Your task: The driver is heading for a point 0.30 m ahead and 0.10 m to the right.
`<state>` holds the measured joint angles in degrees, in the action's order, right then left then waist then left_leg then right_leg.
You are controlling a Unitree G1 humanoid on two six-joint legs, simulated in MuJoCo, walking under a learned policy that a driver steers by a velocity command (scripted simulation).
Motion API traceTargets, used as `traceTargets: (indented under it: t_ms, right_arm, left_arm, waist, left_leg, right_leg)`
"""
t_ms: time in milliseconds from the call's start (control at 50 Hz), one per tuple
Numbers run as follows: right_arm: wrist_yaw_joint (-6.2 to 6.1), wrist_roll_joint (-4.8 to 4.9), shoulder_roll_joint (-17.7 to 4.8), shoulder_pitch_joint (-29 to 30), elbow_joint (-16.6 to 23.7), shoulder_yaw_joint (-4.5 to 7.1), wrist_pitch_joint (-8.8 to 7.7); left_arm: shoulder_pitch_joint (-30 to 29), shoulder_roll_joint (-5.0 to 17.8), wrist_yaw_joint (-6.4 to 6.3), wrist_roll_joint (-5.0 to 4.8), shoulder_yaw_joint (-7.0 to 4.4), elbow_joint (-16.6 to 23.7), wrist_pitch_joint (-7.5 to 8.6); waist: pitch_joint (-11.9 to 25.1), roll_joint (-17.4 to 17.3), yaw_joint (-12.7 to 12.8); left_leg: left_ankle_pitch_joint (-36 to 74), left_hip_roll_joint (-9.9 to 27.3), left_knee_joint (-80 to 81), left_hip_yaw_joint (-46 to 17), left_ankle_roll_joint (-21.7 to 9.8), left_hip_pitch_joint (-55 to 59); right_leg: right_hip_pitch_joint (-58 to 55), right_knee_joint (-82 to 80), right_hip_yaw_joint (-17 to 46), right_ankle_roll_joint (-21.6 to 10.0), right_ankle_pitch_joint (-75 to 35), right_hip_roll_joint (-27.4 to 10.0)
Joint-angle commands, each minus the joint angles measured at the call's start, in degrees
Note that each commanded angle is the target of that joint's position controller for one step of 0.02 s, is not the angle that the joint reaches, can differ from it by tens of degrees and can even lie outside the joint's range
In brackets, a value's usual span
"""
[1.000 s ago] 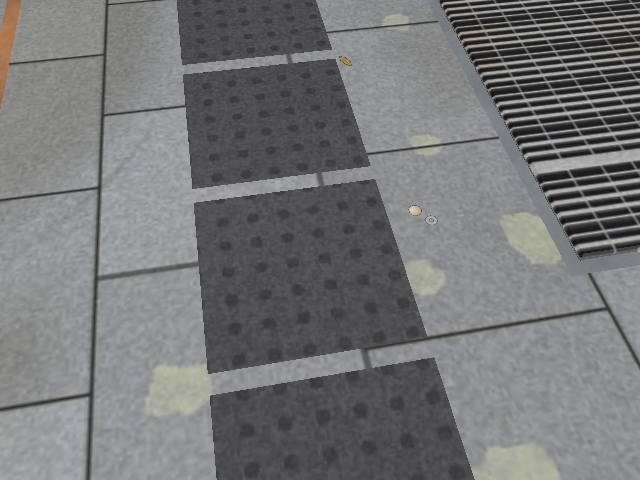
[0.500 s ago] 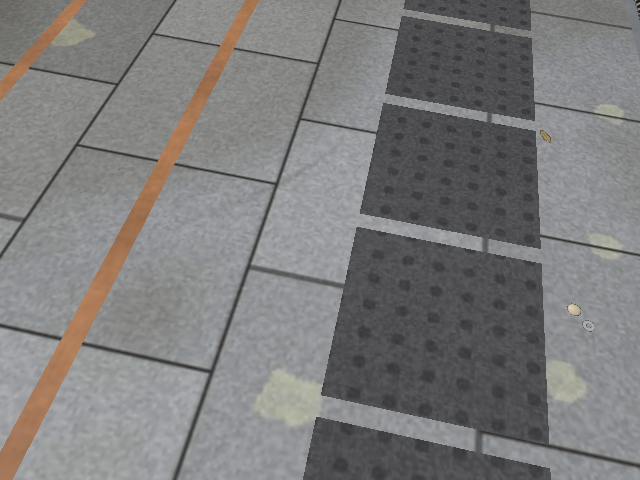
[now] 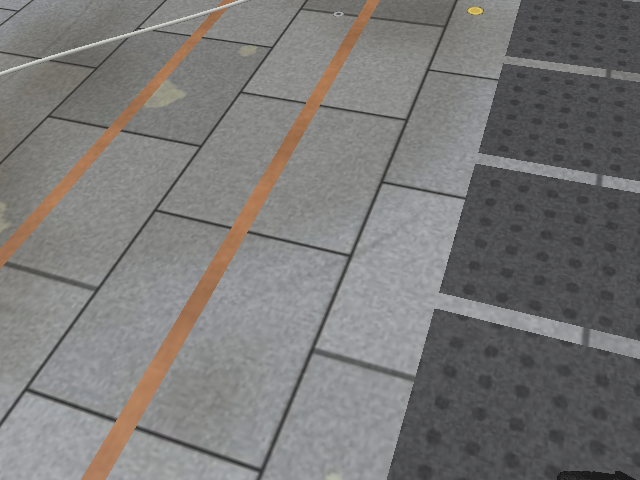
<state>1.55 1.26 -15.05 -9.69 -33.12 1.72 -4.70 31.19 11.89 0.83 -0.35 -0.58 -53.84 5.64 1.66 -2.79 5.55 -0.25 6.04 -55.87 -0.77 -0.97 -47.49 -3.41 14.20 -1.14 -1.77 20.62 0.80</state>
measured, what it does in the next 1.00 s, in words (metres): walks ahead: left foot, then right foot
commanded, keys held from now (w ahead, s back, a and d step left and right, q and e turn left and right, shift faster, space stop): w+e+shift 0.10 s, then shift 0.90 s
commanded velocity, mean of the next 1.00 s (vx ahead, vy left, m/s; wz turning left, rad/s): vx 0.31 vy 0.00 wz -0.10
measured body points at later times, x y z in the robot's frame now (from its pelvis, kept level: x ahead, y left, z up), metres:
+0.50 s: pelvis +0.32 +0.01 +0.00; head +0.36 +0.00 +0.45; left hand +0.55 +0.25 -0.08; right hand +0.34 -0.28 -0.12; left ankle +0.33 +0.14 -0.74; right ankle +0.45 -0.13 -0.70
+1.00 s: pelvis +0.42 -0.01 +0.00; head +0.43 +0.00 +0.45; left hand +0.57 +0.22 -0.13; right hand +0.45 -0.28 -0.14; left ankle +0.41 +0.13 -0.74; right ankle +0.46 -0.13 -0.74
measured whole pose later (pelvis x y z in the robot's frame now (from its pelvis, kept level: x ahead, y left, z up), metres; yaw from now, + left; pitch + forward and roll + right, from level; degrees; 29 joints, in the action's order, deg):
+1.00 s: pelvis +0.42 -0.01 +0.00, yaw -7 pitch -1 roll +0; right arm -1.6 -0.8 -13.7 -13.0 -54.6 2.0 -0.2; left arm 8.4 12.7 -0.8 0.8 -1.6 -49.2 0.3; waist -1.1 0.8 0.4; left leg -18.6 1.7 -30.8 -1.0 1.6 -11.7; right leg 18.5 28.8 0.1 -0.9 9.8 1.3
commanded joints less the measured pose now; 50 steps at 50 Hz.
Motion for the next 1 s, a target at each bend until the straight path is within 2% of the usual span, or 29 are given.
traceTargets:
  t_ms: [20,80,120,140,160,180,200,220,240,260,280,300,360,400,440,500,560,580,600,620,640,680,760,800,840,860,880,920,1000]
  right_arm:
    - [1.33,0.22,-0.3,15.7,8.5,-0.48,-2.35]
    - [2.82,0.71,-1.6,18.4,9.5,0.1,-3.39]
    - [2.61,0.55,-4.7,15.7,9.0,1.42,-3.44]
    - [2.01,0.4,-6.9,10.7,7.8,2.4,-3.09]
    - [1.15,0.42,-8.8,0.7,5.5,3.48,-2.5]
    - [0.14,-0.56,-10.8,-11.0,2.6,4.16,-1.8]
    - [-0.07,-3.83,-17.3,-16.2,-0.1,5.05,-1.97]
    - [0.66,-4.12,-13.4,-19.5,-0.6,4.31,-1.87]
    - [0.63,-3.76,-10.1,-14.3,-0.9,3.48,-1.37]
    - [0.4,-2.41,-7.0,-10.0,-1.8,2.73,-1.22]
    - [0.17,-1.81,-5.6,-6.9,-2.8,2.28,-1.34]
    - [0.15,-2.06,-4.7,-4.3,-3.3,1.9,-1.72]
    - [0.25,-2.18,-5.7,1.5,-5.2,2.23,-2.59]
    - [-0.13,-1.92,-8.0,3.8,-6.2,2.92,-2.67]
    - [-0.7,-1.44,-8.6,2.8,-7.3,3.11,-2.14]
    - [-1.24,-0.69,-9.5,1.8,-9.1,3.2,-1.25]
    - [-1.4,-0.66,-7.5,-0.6,-11.3,2.41,-0.11]
    - [-1.38,-1.96,-5.3,-4.6,-12.2,1.7,0.2]
    - [-1.58,-2.62,-2.3,-13.2,-13.4,0.56,0.67]
    - [-2.22,-1.63,-4.5,-12.2,-13.6,0.79,2.11]
    - [-2.66,-0.76,-7.1,-9.5,-13.0,1.45,3.35]
    - [-3.65,-1.05,-7.9,-6.4,-13.4,2.29,5.44]
    - [-4.07,-1.16,-4.6,-5.6,-15.3,1.77,5.77]
    - [-3.85,-1.11,-3.8,-6.0,-16.6,1.63,5.58]
    - [-3.41,-1.87,-3.4,-6.5,-17.7,1.4,5.56]
    - [-3.34,-2.63,-5.2,-5.5,-17.3,1.53,5.56]
    - [-3.51,-2.16,-8.7,-3.9,-17.2,2.3,5.67]
    - [-3.23,-2.0,-5.4,-2.2,-18.0,1.63,4.79]
    - [-3.25,-1.87,-4.8,-2.7,-19.7,1.27,2.87]
  left_arm:
    - [-0.6,8.8,-1.03,-0.7,-1.1,3.5,0.74]
    - [0.4,10.6,-1.71,-1.44,-1.4,3.2,-0.02]
    - [0.2,13.2,-2.02,-0.73,-2.15,3.0,-0.73]
    - [0.9,14.8,-2.06,0.07,-2.75,2.5,-1.41]
    - [-0.1,15.5,-2.08,0.69,-3.1,2.5,-2.26]
    - [-1.9,13.7,-2.1,1.53,-2.77,4.2,-2.17]
    - [6.1,1.3,-1.67,2.6,-0.09,6.8,-1.05]
    - [9.0,5.3,-0.81,0.2,-0.34,4.4,0.16]
    - [0.6,10.3,-0.81,-2.44,-2.35,6.5,0.07]
    - [-5.6,10.9,-1.09,-2.26,-2.18,8.3,-0.15]
    - [-9.5,9.8,-1.3,-1.39,-2.15,8.9,-0.43]
    - [-9.9,8.7,-1.36,-1.32,-2.33,9.4,-1.3]
    - [-7.7,4.6,-1.69,-0.83,-1.52,9.6,-3.58]
    - [-10.3,4.3,-1.37,0.55,-1.03,10.6,-3.66]
    - [-13.2,5.9,-0.37,0.68,-1.22,10.8,-3.29]
    - [-17.7,9.0,0.32,0.96,-2.08,12.3,-3.2]
    - [-17.1,11.4,-0.14,1.91,-3.58,11.8,-3.27]
    - [-18.0,14.7,-0.7,1.92,-4.19,12.9,-3.19]
    - [-20.5,15.4,-1.17,3.09,-3.57,14.7,-3.53]
    - [-19.6,11.1,-0.7,2.77,-2.53,14.3,-3.72]
    - [-19.5,10.5,-0.15,2.06,-2.43,13.5,-3.71]
    - [-23.1,10.6,0.08,1.52,-2.35,13.5,-3.74]
    - [-27.6,9.2,-1.09,2.02,-2.38,12.7,-4.15]
    - [-27.2,8.7,-1.49,1.34,-2.36,11.6,-4.38]
    - [-26.2,7.6,-1.6,0.47,-2.07,10.4,-4.64]
    - [-24.8,6.8,-1.49,0.62,-1.8,9.6,-4.47]
    - [-23.5,7.1,-1.24,1.11,-2.1,9.7,-4.33]
    - [-26.0,7.1,-1.52,1.43,-2.3,9.4,-4.36]
    - [-24.1,6.7,-2.03,1.06,-2.67,7.1,-4.65]
  waist:
    - [-11.7,6.7,0.9]
    - [-11.8,8.1,-0.5]
    - [-8.0,11.4,-3.6]
    - [-3.3,14.4,-6.4]
    - [2.6,16.0,-12.4]
    - [10.3,15.0,-17.7]
    - [24.5,-8.0,-10.9]
    - [38.4,-14.6,-13.0]
    - [27.3,-11.8,-12.2]
    - [15.9,-6.0,-11.0]
    - [8.9,-0.6,-9.3]
    - [5.4,-0.9,-6.6]
    - [1.5,-1.8,-1.4]
    - [1.4,-2.2,-1.0]
    - [2.9,-2.9,-2.4]
    - [2.0,-1.4,-2.8]
    - [1.2,0.9,-2.2]
    - [1.1,8.1,-4.1]
    - [5.6,19.0,-8.3]
    - [8.1,19.0,-5.9]
    - [7.6,16.3,-5.3]
    - [5.6,10.7,-5.9]
    - [4.9,10.6,-7.0]
    - [5.8,9.8,-7.1]
    - [4.9,8.5,-7.8]
    - [3.4,6.4,-7.0]
    - [0.5,1.2,-4.3]
    - [-2.4,-2.1,-4.9]
    - [-1.4,-0.8,-5.0]
  left_leg:
    - [7.4,-2.3,11.8,3.6,0.6,2.4]
    - [6.0,-4.7,21.8,2.7,0.1,8.6]
    - [2.2,-8.0,24.8,3.6,-0.9,16.2]
    - [-0.8,-10.1,24.1,4.9,-2.2,23.0]
    - [1.3,-10.4,25.8,5.5,-4.0,35.3]
    - [9.0,-2.8,22.2,-0.6,-6.5,55.2]
    - [22.9,16.6,18.5,-26.5,-15.0,82.2]
    - [24.0,20.8,27.0,-42.1,-19.7,83.9]
    - [27.0,16.9,28.6,-30.7,-17.7,74.8]
    - [31.1,13.9,28.6,-20.3,-15.5,64.0]
    - [31.6,11.3,30.9,-15.5,-14.1,53.7]
    - [31.2,9.8,34.1,-12.1,-13.7,45.5]
    - [29.9,9.7,41.5,-6.5,-14.2,30.3]
    - [30.1,7.3,42.4,-1.1,-13.2,26.4]
    - [24.2,5.7,42.3,1.0,-11.9,27.8]
    - [13.8,6.7,39.8,-0.1,-9.4,30.0]
    - [-0.6,3.0,30.4,0.4,-5.0,29.2]
    - [-11.7,-2.0,22.2,3.9,-1.1,28.2]
    - [-32.2,-6.2,11.2,3.5,2.7,25.8]
    - [-38.6,-5.4,5.3,-0.3,4.0,23.6]
    - [-37.9,-4.6,1.6,-1.6,4.0,21.2]
    - [-33.4,-2.5,-0.2,-3.6,4.2,20.3]
    - [-25.5,-3.0,11.7,-1.4,4.2,30.3]
    - [-18.6,-4.0,19.4,-0.2,3.9,34.4]
    - [-10.1,-4.6,29.4,0.6,2.4,39.8]
    - [-8.0,-1.5,31.2,-2.4,1.0,41.1]
    - [-13.5,0.2,30.9,-3.8,-1.1,36.8]
    - [-24.9,-1.0,34.5,-4.0,-1.5,27.1]
    - [-15.5,-1.8,33.6,-2.9,0.6,29.2]
  right_leg:
    - [9.9,-12.8,8.5,-9.0,-17.2,-11.3]
    - [4.4,-10.7,8.4,-8.7,-25.5,-13.1]
    - [-1.2,-3.2,7.9,-7.1,-49.2,-14.1]
    - [-3.9,4.8,7.5,-5.9,-64.4,-14.3]
    - [-1.7,17.8,5.9,-3.8,-72.9,-13.1]
    - [11.4,33.5,6.5,-1.5,-62.0,-11.0]
    - [34.5,59.5,6.9,1.7,-6.5,0.3]
    - [35.8,69.6,15.7,2.4,13.4,3.5]
    - [39.9,71.0,13.1,2.8,11.6,-0.1]
    - [42.3,66.9,9.5,2.9,9.7,-3.0]
    - [41.9,63.5,7.4,3.0,7.9,-4.4]
    - [38.6,60.6,7.1,3.0,6.8,-5.8]
    - [29.5,48.5,5.7,3.7,4.3,-6.8]
    - [24.6,36.7,4.2,3.3,-5.9,-6.5]
    - [21.6,29.7,3.6,3.1,-18.0,-5.0]
    - [20.0,23.2,5.0,1.9,-22.6,-4.5]
    - [13.5,17.0,3.2,-0.3,-25.6,-2.8]
    - [11.4,13.2,9.3,-1.8,-46.6,-9.1]
    - [7.9,11.0,20.6,-9.8,-53.9,-19.2]
    - [7.9,8.1,25.4,-13.4,-41.8,-19.7]
    - [8.7,6.0,26.3,-13.1,-29.4,-18.3]
    - [12.6,4.1,24.9,-11.0,-17.0,-17.3]
    - [20.0,3.3,15.6,-8.8,-15.8,-12.1]
    - [19.5,4.2,14.1,-8.8,-13.8,-11.2]
    - [21.5,4.7,12.6,-6.0,-5.4,-9.2]
    - [23.7,5.4,11.6,-3.4,-0.4,-7.8]
    - [24.1,6.0,8.3,-1.3,2.6,-4.5]
    - [16.9,9.8,4.9,0.5,-3.6,-2.1]
    - [13.9,12.2,4.6,-1.0,-15.1,-2.5]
